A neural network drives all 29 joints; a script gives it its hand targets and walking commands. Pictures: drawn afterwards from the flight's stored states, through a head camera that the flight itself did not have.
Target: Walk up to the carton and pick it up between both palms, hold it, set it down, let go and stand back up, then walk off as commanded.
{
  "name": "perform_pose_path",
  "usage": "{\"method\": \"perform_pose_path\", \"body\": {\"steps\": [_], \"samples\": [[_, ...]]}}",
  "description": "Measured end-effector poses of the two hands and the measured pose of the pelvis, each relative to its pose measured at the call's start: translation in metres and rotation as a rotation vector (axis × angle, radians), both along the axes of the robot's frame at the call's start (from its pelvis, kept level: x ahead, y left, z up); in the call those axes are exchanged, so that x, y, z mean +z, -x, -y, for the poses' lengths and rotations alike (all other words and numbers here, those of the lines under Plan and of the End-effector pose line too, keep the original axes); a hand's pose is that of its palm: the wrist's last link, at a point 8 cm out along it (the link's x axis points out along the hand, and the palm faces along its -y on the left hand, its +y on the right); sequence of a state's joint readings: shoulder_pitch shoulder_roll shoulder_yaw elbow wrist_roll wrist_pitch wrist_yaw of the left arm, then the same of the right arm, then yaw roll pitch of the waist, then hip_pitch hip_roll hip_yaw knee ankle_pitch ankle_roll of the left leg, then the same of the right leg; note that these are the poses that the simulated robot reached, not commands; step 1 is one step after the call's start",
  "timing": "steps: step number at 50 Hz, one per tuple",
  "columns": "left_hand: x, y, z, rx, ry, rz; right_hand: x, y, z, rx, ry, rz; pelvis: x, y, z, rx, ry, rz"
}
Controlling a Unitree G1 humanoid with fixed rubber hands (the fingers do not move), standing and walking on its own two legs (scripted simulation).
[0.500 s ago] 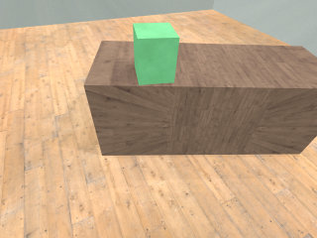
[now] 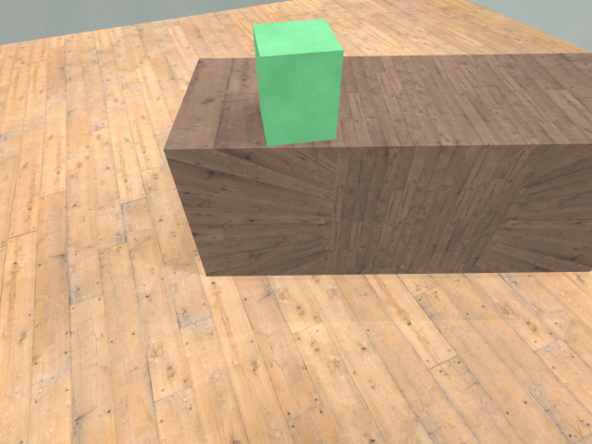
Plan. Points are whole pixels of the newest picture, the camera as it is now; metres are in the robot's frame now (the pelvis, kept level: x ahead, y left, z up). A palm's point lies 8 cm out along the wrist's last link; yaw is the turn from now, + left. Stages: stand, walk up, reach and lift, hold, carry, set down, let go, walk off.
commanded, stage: stand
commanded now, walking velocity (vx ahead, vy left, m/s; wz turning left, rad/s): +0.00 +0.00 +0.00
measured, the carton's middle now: (295, 83) +1.01 +0.04 -0.01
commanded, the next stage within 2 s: none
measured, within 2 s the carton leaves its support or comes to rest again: neither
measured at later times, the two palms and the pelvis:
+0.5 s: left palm out of the picture +0.02 +0.24 -0.14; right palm out of the picture +0.05 -0.21 -0.14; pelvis +0.02 +0.02 +0.01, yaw +0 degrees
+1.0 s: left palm out of the picture +0.05 +0.23 -0.15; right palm out of the picture +0.06 -0.20 -0.14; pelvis +0.05 +0.01 +0.01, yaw -1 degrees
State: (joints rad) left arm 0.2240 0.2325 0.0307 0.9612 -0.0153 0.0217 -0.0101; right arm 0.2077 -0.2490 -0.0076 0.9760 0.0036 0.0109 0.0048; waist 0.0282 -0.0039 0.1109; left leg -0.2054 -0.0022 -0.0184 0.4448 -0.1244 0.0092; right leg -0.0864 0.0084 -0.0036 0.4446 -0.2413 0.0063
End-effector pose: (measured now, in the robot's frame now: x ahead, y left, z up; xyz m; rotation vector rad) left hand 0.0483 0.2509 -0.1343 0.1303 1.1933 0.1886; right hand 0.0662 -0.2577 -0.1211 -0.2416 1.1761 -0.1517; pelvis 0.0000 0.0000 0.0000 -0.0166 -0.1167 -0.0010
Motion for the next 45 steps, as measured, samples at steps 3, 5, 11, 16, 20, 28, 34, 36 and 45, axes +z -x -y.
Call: {"method": "perform_pose_path", "body": {"steps": [3, 5, 11, 16, 20, 28, 34, 36, 45], "samples": [[0.001, 0.0, -0.004, -0.004, -0.007, -0.032, -0.004, 0.001, -0.015, -0.011, -0.03, -0.027, 0.003, -0.002, -0.003, 0.002, 0.0, -0.011], [0.001, 0.001, -0.007, -0.001, -0.01, -0.056, -0.006, 0.002, -0.021, -0.019, -0.042, -0.044, 0.004, -0.004, -0.006, 0.004, 0.0, -0.016], [0.0, 0.009, -0.007, 0.004, -0.011, -0.136, -0.014, 0.004, -0.038, -0.042, -0.075, -0.1, 0.006, -0.009, -0.011, 0.002, -0.001, -0.035], [-0.003, 0.013, -0.003, 0.013, 0.003, -0.168, -0.018, 0.007, -0.048, -0.055, -0.092, -0.129, 0.006, -0.013, -0.015, 0.002, -0.003, -0.044], [-0.006, 0.018, 0.004, 0.021, 0.023, -0.194, -0.019, 0.013, -0.05, -0.071, -0.093, -0.166, 0.006, -0.017, -0.016, 0.003, -0.005, -0.058], [-0.01, 0.03, 0.012, 0.036, 0.037, -0.252, -0.019, 0.017, -0.048, -0.093, -0.079, -0.205, 0.006, -0.025, -0.016, 0.0, -0.007, -0.081], [-0.01, 0.025, 0.015, 0.022, 0.031, -0.263, -0.019, 0.013, -0.045, -0.11, -0.077, -0.198, 0.006, -0.03, -0.015, -0.006, -0.011, -0.093], [-0.01, 0.022, 0.017, 0.022, 0.034, -0.255, -0.02, 0.011, -0.045, -0.108, -0.073, -0.205, 0.006, -0.032, -0.015, -0.005, -0.01, -0.093], [-0.011, 0.0, 0.024, 0.01, 0.042, -0.214, -0.021, 0.002, -0.051, -0.105, -0.088, -0.188, 0.006, -0.041, -0.014, -0.011, -0.012, -0.09]]}}
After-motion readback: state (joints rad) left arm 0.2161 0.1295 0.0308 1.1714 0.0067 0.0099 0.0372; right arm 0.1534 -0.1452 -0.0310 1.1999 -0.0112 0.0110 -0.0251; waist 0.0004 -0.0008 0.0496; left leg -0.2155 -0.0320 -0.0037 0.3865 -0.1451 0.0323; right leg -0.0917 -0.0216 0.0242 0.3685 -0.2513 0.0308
